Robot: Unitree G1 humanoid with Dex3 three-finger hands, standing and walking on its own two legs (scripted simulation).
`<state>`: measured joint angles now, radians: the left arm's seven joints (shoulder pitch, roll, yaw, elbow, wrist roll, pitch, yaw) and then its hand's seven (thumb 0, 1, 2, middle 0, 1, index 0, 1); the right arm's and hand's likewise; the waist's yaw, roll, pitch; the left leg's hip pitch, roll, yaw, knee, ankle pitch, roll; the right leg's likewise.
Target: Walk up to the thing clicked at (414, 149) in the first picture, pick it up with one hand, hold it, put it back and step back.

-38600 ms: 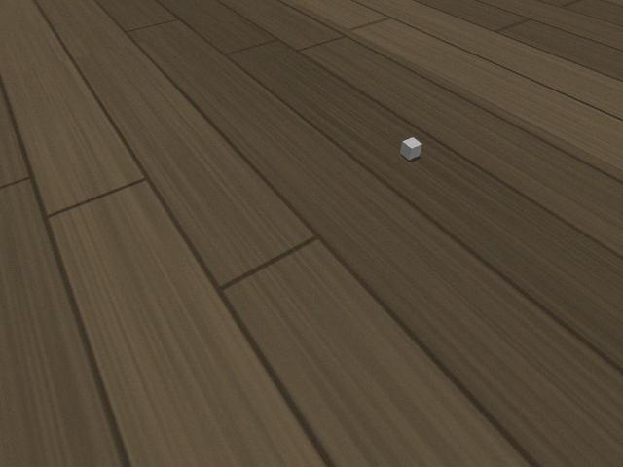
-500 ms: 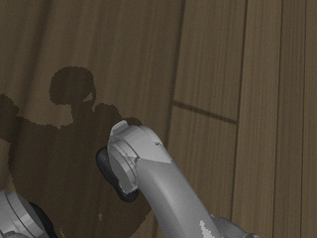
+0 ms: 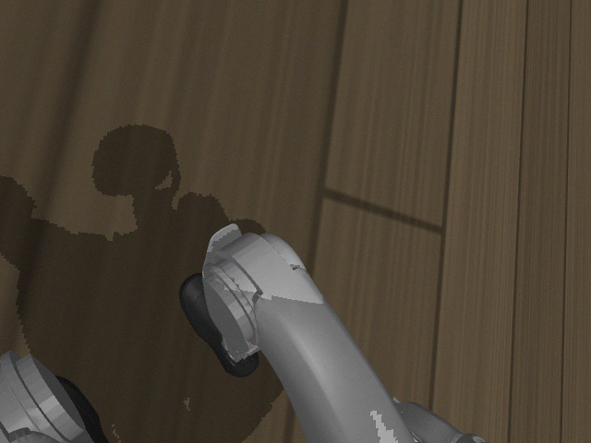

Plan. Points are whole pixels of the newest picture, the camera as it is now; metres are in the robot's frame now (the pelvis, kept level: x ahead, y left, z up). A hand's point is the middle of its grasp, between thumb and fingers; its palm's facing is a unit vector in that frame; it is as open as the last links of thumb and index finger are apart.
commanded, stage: close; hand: left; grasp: from above
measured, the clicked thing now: out of the picture +0.49 +0.35 -0.30
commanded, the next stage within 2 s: settle in 1.48 s
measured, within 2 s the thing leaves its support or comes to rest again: leaves its support in 1.98 s
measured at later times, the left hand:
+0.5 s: hand out of the picture +0.48 +0.33 -0.27, palm faces -0.17 -0.39 -0.90, open 12.3 cm
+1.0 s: hand out of the picture +0.48 +0.34 -0.26, palm faces -0.16 -0.39 -0.91, open 10.8 cm
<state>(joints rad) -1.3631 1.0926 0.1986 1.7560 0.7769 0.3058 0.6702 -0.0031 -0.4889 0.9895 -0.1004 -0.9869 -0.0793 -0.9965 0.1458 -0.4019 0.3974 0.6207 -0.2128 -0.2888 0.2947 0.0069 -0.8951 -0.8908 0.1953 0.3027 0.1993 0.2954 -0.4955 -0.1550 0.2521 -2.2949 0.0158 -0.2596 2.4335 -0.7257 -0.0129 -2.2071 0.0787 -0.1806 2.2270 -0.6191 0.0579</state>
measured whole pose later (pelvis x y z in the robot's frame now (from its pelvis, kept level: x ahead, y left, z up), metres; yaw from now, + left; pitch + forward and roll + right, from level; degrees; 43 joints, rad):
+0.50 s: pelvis +0.00 +0.00 +0.00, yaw +0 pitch +32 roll -15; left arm -1.38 1.08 0.20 1.77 0.76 0.31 0.70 0.00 -0.22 0.82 -0.31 -0.83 -0.29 -0.84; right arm 0.15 -0.40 0.39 0.63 -0.22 -0.30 0.30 0.01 -0.89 -0.89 0.20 0.30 0.20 0.30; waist -0.50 -0.15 0.25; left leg -2.29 0.02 -0.26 2.43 -0.72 -0.02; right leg -2.20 0.08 -0.18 2.22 -0.62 0.06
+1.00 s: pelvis +0.00 +0.00 +0.00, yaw +0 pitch +32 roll -15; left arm -1.37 1.08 0.20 1.76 0.75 0.33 0.70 0.00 -0.02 0.70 -0.45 -0.72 -0.45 -0.72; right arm 0.17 -0.41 0.38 0.63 -0.20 -0.29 0.32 0.01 -0.89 -0.89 0.20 0.30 0.20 0.30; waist -0.50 -0.14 0.24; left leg -2.30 0.02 -0.26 2.43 -0.72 -0.02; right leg -2.21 0.08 -0.18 2.22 -0.62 0.05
